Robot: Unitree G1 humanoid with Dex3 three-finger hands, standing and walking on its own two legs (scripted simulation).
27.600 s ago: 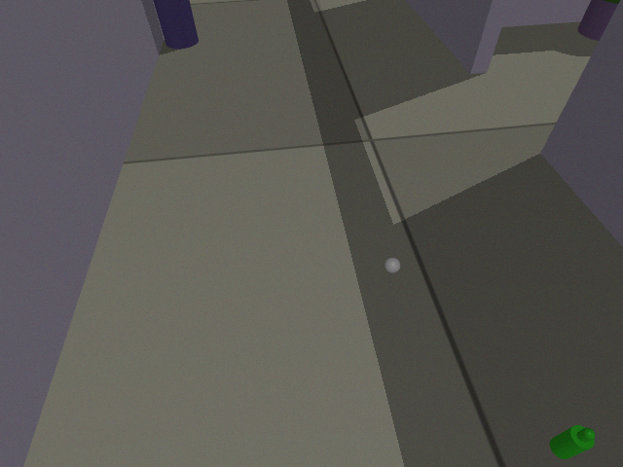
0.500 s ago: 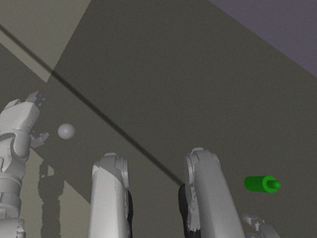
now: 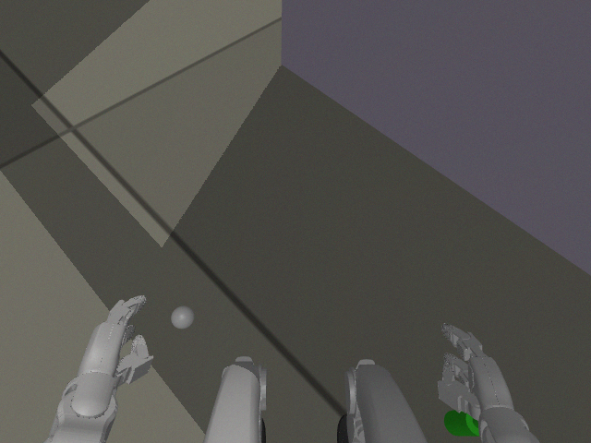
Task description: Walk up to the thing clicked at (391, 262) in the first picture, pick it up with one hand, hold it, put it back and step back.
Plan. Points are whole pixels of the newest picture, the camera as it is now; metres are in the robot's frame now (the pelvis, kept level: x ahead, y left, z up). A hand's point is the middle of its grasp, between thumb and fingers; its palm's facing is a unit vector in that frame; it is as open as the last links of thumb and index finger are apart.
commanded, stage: home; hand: left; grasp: from above
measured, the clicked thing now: (182, 317) +0.44 +0.32 -0.56
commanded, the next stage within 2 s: none
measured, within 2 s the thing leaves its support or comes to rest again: neither
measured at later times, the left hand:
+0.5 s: hand (140, 370) +0.21 +0.18 +0.08, palm faces +0.10 -0.97 -0.21, open 7.4 cm
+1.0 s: hand (142, 375) +0.21 +0.18 +0.08, palm faces +0.09 -0.98 -0.20, open 7.4 cm
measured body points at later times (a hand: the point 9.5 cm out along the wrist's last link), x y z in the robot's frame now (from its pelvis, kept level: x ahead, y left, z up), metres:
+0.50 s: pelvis +0.05 -0.01 +0.12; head +0.06 -0.01 +0.57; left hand +0.21 +0.23 +0.10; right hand +0.21 -0.25 +0.05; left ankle +0.07 +0.11 -0.56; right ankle +0.06 -0.14 -0.56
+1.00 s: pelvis +0.05 -0.01 +0.12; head +0.06 -0.01 +0.57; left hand +0.20 +0.23 +0.09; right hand +0.22 -0.25 +0.06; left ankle +0.07 +0.11 -0.56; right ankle +0.06 -0.14 -0.56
